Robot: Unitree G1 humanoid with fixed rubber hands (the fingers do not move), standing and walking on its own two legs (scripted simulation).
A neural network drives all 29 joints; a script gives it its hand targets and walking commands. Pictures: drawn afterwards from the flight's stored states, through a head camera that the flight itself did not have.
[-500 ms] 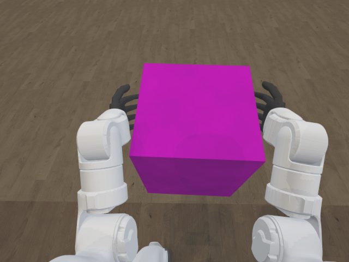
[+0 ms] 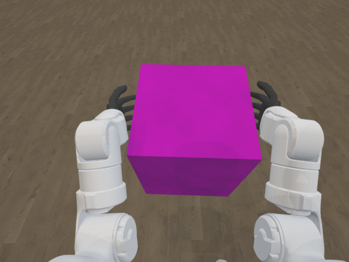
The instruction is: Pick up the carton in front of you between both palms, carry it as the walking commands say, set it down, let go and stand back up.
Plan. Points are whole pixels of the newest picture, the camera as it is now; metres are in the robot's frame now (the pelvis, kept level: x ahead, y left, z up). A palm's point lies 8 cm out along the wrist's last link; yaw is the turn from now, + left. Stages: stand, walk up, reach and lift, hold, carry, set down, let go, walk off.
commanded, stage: carry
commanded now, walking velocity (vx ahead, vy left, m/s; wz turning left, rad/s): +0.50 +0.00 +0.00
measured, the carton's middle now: (189, 138) +0.36 +0.00 +0.10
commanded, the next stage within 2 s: none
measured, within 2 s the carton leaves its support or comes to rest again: neither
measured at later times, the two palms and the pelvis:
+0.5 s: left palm (131, 50) +0.64 +0.16 +0.17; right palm (235, 47) +0.63 -0.14 +0.18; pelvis +0.28 +0.02 +0.02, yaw -2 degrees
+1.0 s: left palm (148, 38) +0.82 +0.13 +0.13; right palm (230, 37) +0.82 -0.17 +0.12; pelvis +0.56 -0.01 +0.04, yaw +0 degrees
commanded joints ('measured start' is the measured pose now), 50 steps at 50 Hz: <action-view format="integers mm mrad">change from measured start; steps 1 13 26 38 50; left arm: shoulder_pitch -570 -705 -652 -144 190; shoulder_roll -743 -838 -875 -1057 -1019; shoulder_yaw -560 -676 -606 -839 -858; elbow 32 -175 -37 -239 -426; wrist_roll -249 -383 -288 -258 -310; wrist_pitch -1 -48 -7 -121 -75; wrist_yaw -73 -108 -92 -165 -232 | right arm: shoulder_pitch -577 -574 -569 -93 187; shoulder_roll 813 840 902 1068 1028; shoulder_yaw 588 631 608 820 914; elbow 9 -91 -12 -231 -446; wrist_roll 262 216 273 255 282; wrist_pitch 39 -8 16 -93 -36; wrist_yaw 103 71 119 216 241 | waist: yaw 73 68 -62 -13 15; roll -326 -141 76 119 -139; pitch -453 -351 -424 -297 -354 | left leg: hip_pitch -558 -566 415 351 -207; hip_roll -125 6 275 137 6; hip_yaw -44 -27 -504 -40 -53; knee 597 199 -290 -372 -31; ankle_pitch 22 282 539 965 -52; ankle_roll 1 -2 239 110 -42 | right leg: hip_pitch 810 639 -223 -49 613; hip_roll -348 -222 -25 -15 -309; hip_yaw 808 259 172 -9 225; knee -297 -285 711 -44 -306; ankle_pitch -64 215 -223 111 608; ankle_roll -221 -146 35 89 -82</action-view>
